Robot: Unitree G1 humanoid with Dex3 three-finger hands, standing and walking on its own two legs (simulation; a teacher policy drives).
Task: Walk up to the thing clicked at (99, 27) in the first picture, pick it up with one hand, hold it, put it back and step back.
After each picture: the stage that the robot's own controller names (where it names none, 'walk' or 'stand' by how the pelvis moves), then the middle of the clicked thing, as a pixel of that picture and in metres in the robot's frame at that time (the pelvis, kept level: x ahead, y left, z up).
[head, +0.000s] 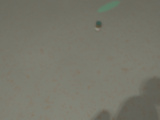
stand; (98, 26) +1.63 -0.17 -0.72
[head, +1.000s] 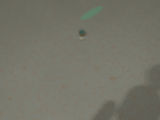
walk; (82, 35) +1.50 +0.13 -0.70
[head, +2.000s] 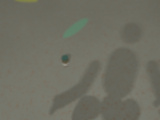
walk; (65, 61) +1.02 +0.25 -0.71
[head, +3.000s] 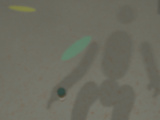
walk; (61, 94) +0.63 +0.21 -0.70
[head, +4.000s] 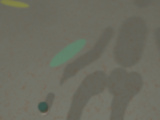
stand; (44, 108) +0.46 +0.28 -0.68
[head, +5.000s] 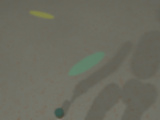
stand; (59, 114) +0.49 +0.20 -0.71
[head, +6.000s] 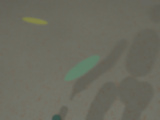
stand; out of the picture +0.46 +0.23 -0.72
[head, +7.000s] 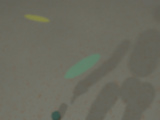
stand; (56, 118) +0.48 +0.23 -0.73
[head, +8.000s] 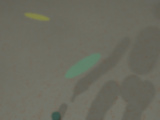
stand; (56, 118) +0.46 +0.23 -0.73
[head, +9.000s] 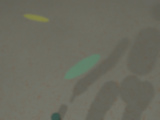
stand; (56, 119) +0.46 +0.23 -0.73
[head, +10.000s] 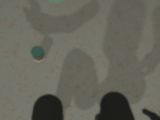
go down; (38, 55) +0.54 +0.21 -0.44
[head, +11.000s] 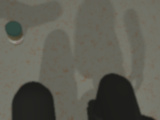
go down; (15, 33) +0.56 +0.24 -0.31
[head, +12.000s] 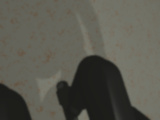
close in; out of the picture +0.54 +0.29 -0.25
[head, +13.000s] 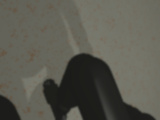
close in; out of the picture +0.53 +0.31 -0.25
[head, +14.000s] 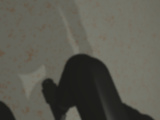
close; out of the picture +0.51 +0.30 -0.26
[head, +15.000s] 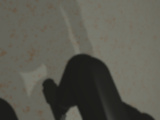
close; out of the picture +0.50 +0.29 -0.26
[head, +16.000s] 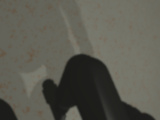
close; out of the picture +0.50 +0.29 -0.26
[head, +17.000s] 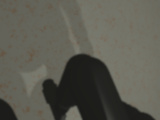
lift; out of the picture +0.50 +0.29 -0.26
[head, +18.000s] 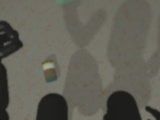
lift; (49, 71) +0.46 +0.18 -0.45
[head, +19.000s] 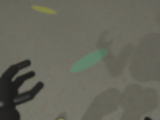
close in; out of the picture +0.40 +0.18 -0.70
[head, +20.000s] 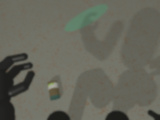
close; (53, 90) +0.44 +0.20 -0.56
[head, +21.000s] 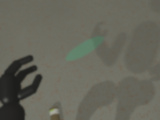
close; (54, 115) +0.40 +0.20 -0.68
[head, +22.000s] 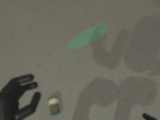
close; (54, 105) +0.41 +0.20 -0.63
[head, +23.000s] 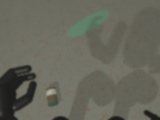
close; (51, 96) +0.41 +0.21 -0.58
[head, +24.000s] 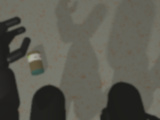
close; (35, 63) +0.46 +0.23 -0.39
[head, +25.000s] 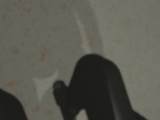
close in; out of the picture +0.43 +0.30 -0.27
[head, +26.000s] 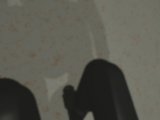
hold; out of the picture +0.43 +0.30 -0.29
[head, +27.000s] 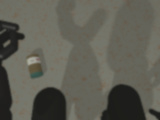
close; (34, 66) +0.46 +0.25 -0.40
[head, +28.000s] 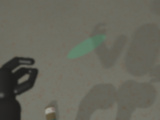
close; (50, 114) +0.40 +0.23 -0.66
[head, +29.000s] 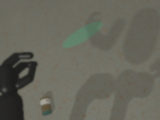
close; (45, 105) +0.40 +0.25 -0.66
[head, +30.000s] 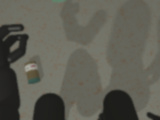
close; (32, 72) +0.46 +0.26 -0.45
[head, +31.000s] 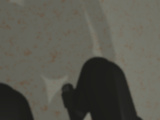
close; out of the picture +0.43 +0.32 -0.27
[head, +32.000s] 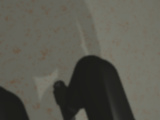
hold; out of the picture +0.42 +0.34 -0.28
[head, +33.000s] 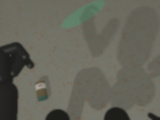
hold; (41, 90) +0.43 +0.26 -0.55
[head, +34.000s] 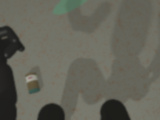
crouch; (32, 82) +0.43 +0.27 -0.52
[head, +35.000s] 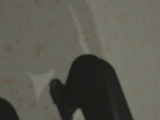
lower; out of the picture +0.42 +0.35 -0.28
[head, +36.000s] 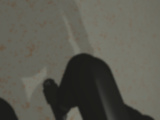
lower; out of the picture +0.40 +0.36 -0.28
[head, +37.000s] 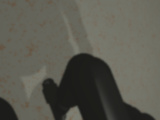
lower; out of the picture +0.40 +0.37 -0.28
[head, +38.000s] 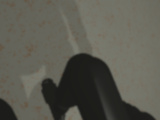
lower; out of the picture +0.40 +0.37 -0.29
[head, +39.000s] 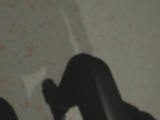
loosen; out of the picture +0.40 +0.37 -0.29
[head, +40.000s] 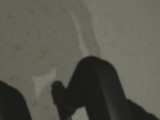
withdraw; out of the picture +0.41 +0.37 -0.29
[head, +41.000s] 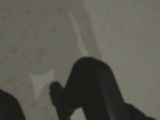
rise; out of the picture +0.41 +0.37 -0.30
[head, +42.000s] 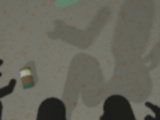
walk; (27, 77) +0.44 +0.31 -0.50
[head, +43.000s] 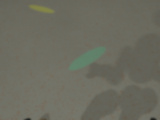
stand; out of the picture +0.39 +0.30 -0.69
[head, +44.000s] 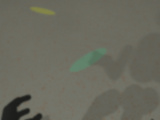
hold; out of the picture +0.38 +0.31 -0.70
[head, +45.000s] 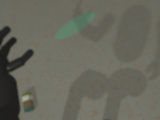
withdraw; (28, 102) +0.40 +0.32 -0.63
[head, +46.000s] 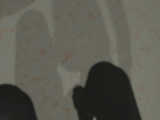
rise; out of the picture +0.44 +0.37 -0.30
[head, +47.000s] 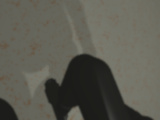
hold; out of the picture +0.39 +0.40 -0.29
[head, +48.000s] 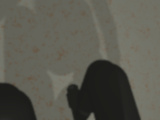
rise; out of the picture +0.41 +0.39 -0.29
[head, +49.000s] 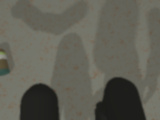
rise; out of the picture +0.45 +0.35 -0.37
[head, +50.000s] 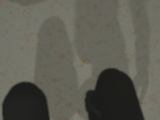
stand; out of the picture +0.43 +0.37 -0.35
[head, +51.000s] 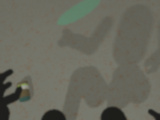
walk; (23, 91) +0.42 +0.35 -0.55
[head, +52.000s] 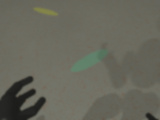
rise; out of the picture +0.39 +0.34 -0.69
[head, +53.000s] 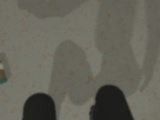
lower; out of the picture +0.42 +0.37 -0.45
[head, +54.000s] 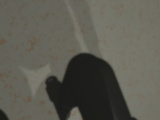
hold; out of the picture +0.38 +0.44 -0.28
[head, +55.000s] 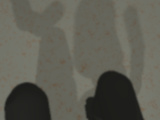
lower; out of the picture +0.43 +0.40 -0.33
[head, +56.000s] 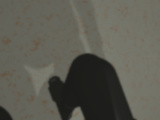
lower; out of the picture +0.39 +0.44 -0.29
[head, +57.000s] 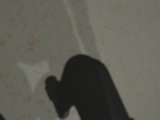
lower; out of the picture +0.37 +0.45 -0.30
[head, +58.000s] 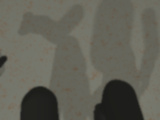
stand; out of the picture +0.43 +0.39 -0.38
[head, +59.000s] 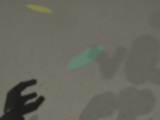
hold; out of the picture +0.39 +0.36 -0.68
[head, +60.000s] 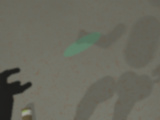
withdraw; (27, 116) +0.39 +0.39 -0.71
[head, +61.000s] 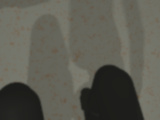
lower; out of the picture +0.44 +0.42 -0.32
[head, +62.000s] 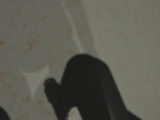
stand; out of the picture +0.37 +0.47 -0.29
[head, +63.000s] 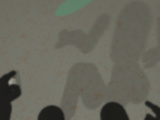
walk; (10, 86) +0.43 +0.40 -0.53
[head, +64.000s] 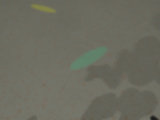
stand; out of the picture +0.38 +0.38 -0.68
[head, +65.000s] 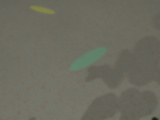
stand; out of the picture +0.38 +0.39 -0.68
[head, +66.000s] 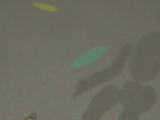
stand; out of the picture +0.38 +0.40 -0.72
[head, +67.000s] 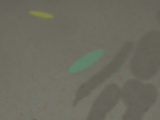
stand; out of the picture +0.37 +0.43 -0.74
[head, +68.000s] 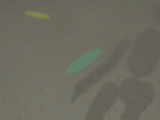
stand; out of the picture +0.35 +0.44 -0.75
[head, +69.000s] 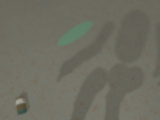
walk; (21, 105) +0.43 +0.44 -0.73
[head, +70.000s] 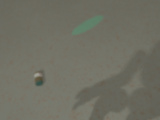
walk; (38, 78) +0.74 +0.49 -0.73
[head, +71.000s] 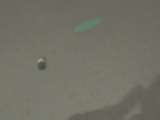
walk; (41, 63) +1.03 +0.43 -0.73
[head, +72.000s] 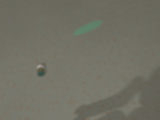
stand; (40, 69) +0.96 +0.44 -0.75
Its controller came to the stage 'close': yes
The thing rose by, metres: 0.01
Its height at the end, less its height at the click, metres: -0.02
